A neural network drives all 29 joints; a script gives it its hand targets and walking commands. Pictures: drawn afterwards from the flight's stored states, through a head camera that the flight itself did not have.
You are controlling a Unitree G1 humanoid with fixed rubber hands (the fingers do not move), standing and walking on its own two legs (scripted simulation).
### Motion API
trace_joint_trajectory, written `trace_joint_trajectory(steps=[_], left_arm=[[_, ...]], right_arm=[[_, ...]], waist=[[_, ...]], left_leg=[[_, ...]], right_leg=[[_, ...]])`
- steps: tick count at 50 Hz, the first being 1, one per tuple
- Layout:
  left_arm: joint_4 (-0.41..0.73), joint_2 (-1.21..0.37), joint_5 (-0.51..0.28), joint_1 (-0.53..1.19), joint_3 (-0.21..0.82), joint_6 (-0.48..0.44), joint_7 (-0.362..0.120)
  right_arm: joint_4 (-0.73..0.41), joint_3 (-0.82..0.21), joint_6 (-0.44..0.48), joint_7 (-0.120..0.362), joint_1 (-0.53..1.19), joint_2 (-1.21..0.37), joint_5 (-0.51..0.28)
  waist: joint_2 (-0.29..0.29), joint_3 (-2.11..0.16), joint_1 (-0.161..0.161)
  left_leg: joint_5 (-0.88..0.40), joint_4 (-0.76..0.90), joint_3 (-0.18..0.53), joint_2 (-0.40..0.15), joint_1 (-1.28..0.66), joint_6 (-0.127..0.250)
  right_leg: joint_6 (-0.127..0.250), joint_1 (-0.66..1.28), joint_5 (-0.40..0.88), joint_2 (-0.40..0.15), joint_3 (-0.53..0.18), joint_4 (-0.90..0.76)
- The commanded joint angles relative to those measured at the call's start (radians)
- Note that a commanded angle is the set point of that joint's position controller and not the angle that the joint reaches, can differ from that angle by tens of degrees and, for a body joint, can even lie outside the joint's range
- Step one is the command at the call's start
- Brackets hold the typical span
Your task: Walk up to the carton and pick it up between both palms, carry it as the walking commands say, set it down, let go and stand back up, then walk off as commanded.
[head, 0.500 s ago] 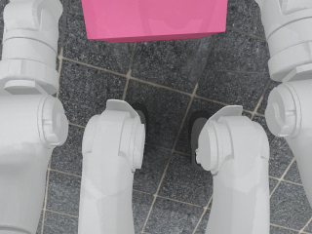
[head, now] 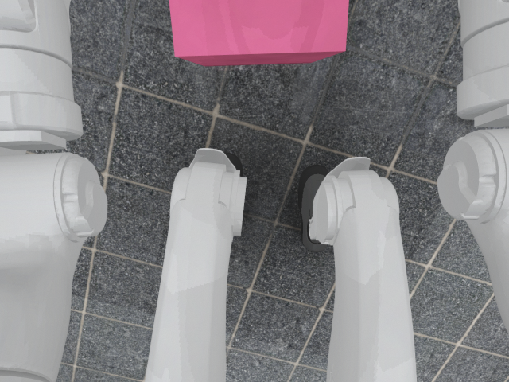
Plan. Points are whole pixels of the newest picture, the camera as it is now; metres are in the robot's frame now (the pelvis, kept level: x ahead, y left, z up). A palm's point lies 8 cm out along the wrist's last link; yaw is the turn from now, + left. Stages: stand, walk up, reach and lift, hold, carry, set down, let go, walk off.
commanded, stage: set down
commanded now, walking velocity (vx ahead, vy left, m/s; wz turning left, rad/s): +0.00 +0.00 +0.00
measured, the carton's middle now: out of the picture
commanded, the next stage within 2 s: let go in 0.80 s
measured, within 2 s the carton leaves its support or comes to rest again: neither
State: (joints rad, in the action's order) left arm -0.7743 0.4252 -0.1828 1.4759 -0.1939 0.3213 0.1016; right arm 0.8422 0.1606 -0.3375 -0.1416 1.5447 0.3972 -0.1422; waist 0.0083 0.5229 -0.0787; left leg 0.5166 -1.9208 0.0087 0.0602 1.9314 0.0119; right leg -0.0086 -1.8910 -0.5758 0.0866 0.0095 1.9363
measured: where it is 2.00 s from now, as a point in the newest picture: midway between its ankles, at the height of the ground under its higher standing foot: (268, 217)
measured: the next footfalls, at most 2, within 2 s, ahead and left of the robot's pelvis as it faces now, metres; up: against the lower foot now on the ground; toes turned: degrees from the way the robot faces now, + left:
none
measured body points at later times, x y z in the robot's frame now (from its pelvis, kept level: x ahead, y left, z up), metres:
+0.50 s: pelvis +0.00 +0.00 +0.14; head +0.37 +0.03 +0.38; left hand +0.57 +0.26 +0.02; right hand +0.61 -0.14 +0.02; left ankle +0.13 +0.10 -0.43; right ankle +0.11 -0.11 -0.43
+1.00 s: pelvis +0.03 +0.00 +0.23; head +0.39 +0.03 +0.49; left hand +0.54 +0.25 +0.08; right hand +0.57 -0.15 +0.07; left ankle +0.13 +0.10 -0.43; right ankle +0.11 -0.11 -0.43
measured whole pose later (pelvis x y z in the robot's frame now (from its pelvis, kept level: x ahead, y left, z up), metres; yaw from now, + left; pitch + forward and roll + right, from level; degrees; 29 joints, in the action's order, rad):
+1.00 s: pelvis +0.03 +0.00 +0.23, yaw +1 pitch +25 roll -1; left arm -0.67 0.34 0.01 1.18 -0.26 0.26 0.00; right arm 0.70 0.25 -0.29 -0.12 1.22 0.28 0.04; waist 0.01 0.53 -0.05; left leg 0.26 -0.97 0.04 0.06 1.16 0.01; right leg 0.00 -1.13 -0.30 0.07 -0.05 0.99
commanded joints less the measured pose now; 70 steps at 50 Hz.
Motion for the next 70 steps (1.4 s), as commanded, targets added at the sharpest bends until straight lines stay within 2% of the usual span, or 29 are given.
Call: trace_joint_trajectory(steps=[1,3,6,10,12,21,24,29,30,33,34,35,39,41,43,45,48,49,50,51,55,59,62,64,66,70], left_arm=[[0.169,0.178,0.008,0.322,-0.036,-0.005,-0.004],[0.185,0.188,0.014,0.316,-0.046,0.004,-0.009],[0.198,0.191,0.006,0.315,-0.04,0.018,-0.016],[0.213,0.2,0.014,0.305,-0.048,0.029,-0.021],[0.224,0.196,0.004,0.306,-0.041,0.033,-0.024],[0.209,0.195,0.012,0.295,-0.035,0.035,-0.034],[0.184,0.19,0.018,0.283,-0.038,0.028,-0.037],[0.16,0.171,0.027,0.279,-0.038,0.01,-0.043],[0.169,0.166,0.037,0.279,-0.045,0.004,-0.043],[0.111,0.138,0.053,0.261,-0.054,-0.011,-0.048],[0.055,0.12,0.071,0.233,-0.071,-0.024,-0.055],[0.104,0.099,0.085,0.243,-0.079,-0.041,-0.058],[0.056,0.055,0.138,0.192,-0.105,-0.081,-0.075],[0.06,0.054,0.169,0.166,-0.13,-0.096,-0.078],[0.074,0.081,0.197,0.124,-0.146,-0.102,-0.083],[0.11,0.098,0.217,-0.006,-0.14,-0.102,-0.094],[0.238,0.094,0.199,-0.124,-0.089,-0.083,-0.101],[0.295,0.079,0.186,-0.143,-0.054,-0.085,-0.104],[0.365,0.085,0.184,-0.173,-0.056,-0.087,-0.105],[0.405,0.1,0.185,-0.186,-0.061,-0.087,-0.105],[0.502,0.08,0.173,-0.433,-0.04,-0.08,-0.117],[0.514,0.011,0.163,-0.703,-0.013,-0.103,-0.131],[0.512,-0.037,0.167,-0.814,0.0,-0.143,-0.138],[0.458,-0.07,0.184,-0.911,0.008,-0.172,-0.147],[0.389,-0.102,0.213,-1.008,0.008,-0.204,-0.155],[0.35,-0.101,0.213,-1.096,0.033,-0.248,-0.167]], right_arm=[[-0.172,0.017,0.003,0.004,0.335,0.152,0.003],[-0.2,0.016,-0.006,0.006,0.336,0.153,0.004],[-0.2,0.02,-0.022,0.008,0.329,0.156,0.003],[-0.204,0.017,-0.033,0.015,0.317,0.158,-0.003],[-0.214,0.021,-0.036,0.015,0.315,0.161,-0.004],[-0.2,0.035,-0.037,0.027,0.291,0.171,-0.001],[-0.189,0.032,-0.032,0.033,0.285,0.165,0.003],[-0.167,0.045,-0.013,0.039,0.277,0.162,0.022],[-0.176,0.043,-0.008,0.04,0.275,0.155,0.023],[-0.105,0.061,0.008,0.049,0.252,0.135,0.049],[-0.056,0.077,0.019,0.054,0.227,0.115,0.072],[-0.09,0.088,0.036,0.058,0.232,0.11,0.087],[-0.036,0.122,0.074,0.069,0.179,0.08,0.148],[-0.053,0.133,0.088,0.067,0.161,0.072,0.178],[-0.072,0.144,0.087,0.054,0.112,0.06,0.196],[-0.116,0.14,0.079,0.038,-0.03,0.043,0.212],[-0.267,0.104,0.064,0.019,-0.164,0.027,0.193],[-0.329,0.092,0.071,0.013,-0.182,0.014,0.186],[-0.412,0.073,0.077,0.009,-0.2,0.005,0.17],[-0.461,0.06,0.077,0.008,-0.213,0.008,0.166],[-0.569,0.035,0.075,0.015,-0.452,-0.017,0.158],[-0.573,0.042,0.104,0.037,-0.723,-0.049,0.172],[-0.561,0.043,0.144,0.058,-0.832,-0.078,0.185],[-0.504,0.042,0.179,0.075,-0.919,-0.103,0.198],[-0.409,0.039,0.214,0.095,-1.008,-0.121,0.21],[-0.316,0.027,0.253,0.124,-1.129,-0.138,0.204]], waist=[[-0.007,-1.993,-0.022],[0.007,-2.023,-0.029],[0.005,-2.041,-0.016],[0.0,-2.065,-0.026],[0.001,-2.079,-0.013],[-0.01,-2.068,-0.008],[0.0,-2.051,-0.018],[-0.006,-2.008,-0.006],[-0.007,-2.009,-0.014],[-0.007,-1.889,-0.004],[-0.002,-1.784,-0.003],[-0.009,-1.822,-0.001],[-0.004,-1.726,0.014],[0.005,-1.752,0.008],[0.007,-1.801,-0.002],[0.006,-1.91,-0.002],[-0.026,-2.008,-0.009],[-0.037,-2.01,0.006],[-0.034,-2.043,-0.001],[-0.026,-2.04,-0.003],[-0.018,-2.017,0.005],[-0.029,-1.812,0.025],[-0.027,-1.629,0.032],[-0.013,-1.442,0.042],[-0.022,-1.219,0.044],[-0.027,-1.015,0.051]], left_leg=[[-0.424,0.233,-0.034,0.014,-0.885,-0.019],[-0.435,0.268,-0.033,0.016,-0.904,-0.017],[-0.457,0.319,-0.027,0.017,-0.948,-0.018],[-0.484,0.387,-0.026,0.019,-1.01,-0.02],[-0.506,0.424,-0.021,0.019,-1.049,-0.021],[-0.541,0.597,-0.011,0.017,-1.197,-0.026],[-0.555,0.658,-0.008,0.016,-1.231,-0.025],[-0.559,0.765,0.0,0.013,-1.302,-0.026],[-0.565,0.785,-0.003,0.015,-1.319,-0.026],[-0.537,0.854,0.004,0.005,-1.32,-0.029],[-0.512,0.875,0.002,-0.004,-1.276,-0.029],[-0.548,0.885,0.0,-0.005,-1.303,-0.037],[-0.571,0.921,-0.01,-0.016,-1.286,-0.049],[-0.584,0.933,-0.015,-0.013,-1.294,-0.05],[-0.589,0.948,-0.023,-0.008,-1.323,-0.046],[-0.63,0.962,-0.026,0.002,-1.416,-0.044],[-0.735,0.985,-0.003,0.003,-1.608,-0.035],[-0.836,0.981,0.006,0.005,-1.656,-0.03],[-0.902,0.977,0.016,0.006,-1.706,-0.021],[-0.922,0.981,0.025,0.006,-1.727,-0.017],[-0.963,1.011,0.053,-0.01,-1.835,-0.015],[-0.944,1.063,0.071,-0.029,-1.891,-0.022],[-0.933,1.097,0.083,-0.036,-1.883,-0.021],[-0.889,1.131,0.082,-0.042,-1.826,-0.016],[-0.771,1.185,0.07,-0.05,-1.723,-0.013],[-0.495,1.283,0.041,-0.053,-1.577,-0.021]], right_leg=[[0.008,0.561,0.268,0.032,0.045,-0.225],[0.006,0.616,0.288,0.032,0.039,-0.259],[0.002,0.66,0.309,0.032,0.037,-0.309],[0.0,0.726,0.334,0.028,0.032,-0.381],[0.0,0.762,0.355,0.03,0.031,-0.417],[-0.004,0.9,0.391,0.025,0.018,-0.596],[-0.007,0.955,0.409,0.022,0.009,-0.655],[-0.007,1.034,0.419,0.012,0.0,-0.761],[-0.008,1.066,0.428,0.01,-0.006,-0.785],[-0.009,1.056,0.404,0.002,-0.007,-0.851],[-0.012,1.019,0.385,-0.001,-0.01,-0.875],[-0.01,1.055,0.428,-0.001,-0.008,-0.891],[-0.017,1.041,0.459,-0.002,-0.003,-0.93],[-0.021,1.072,0.475,-0.003,-0.005,-0.944],[-0.027,1.136,0.499,-0.003,-0.013,-0.955],[-0.032,1.255,0.559,-0.001,-0.021,-0.972],[-0.035,1.321,0.619,0.004,-0.013,-0.988],[-0.037,1.315,0.683,0.009,-0.003,-0.989],[-0.038,1.325,0.721,0.011,-0.005,-0.994],[-0.041,1.32,0.724,0.01,-0.004,-0.998],[-0.042,1.351,0.722,0.003,-0.009,-1.039],[-0.037,1.34,0.672,-0.008,-0.017,-1.115],[-0.037,1.308,0.633,-0.014,-0.018,-1.161],[-0.039,1.265,0.591,-0.019,-0.016,-1.193],[-0.037,1.214,0.51,-0.029,-0.018,-1.232],[-0.023,1.335,0.391,-0.052,-0.025,-1.306]])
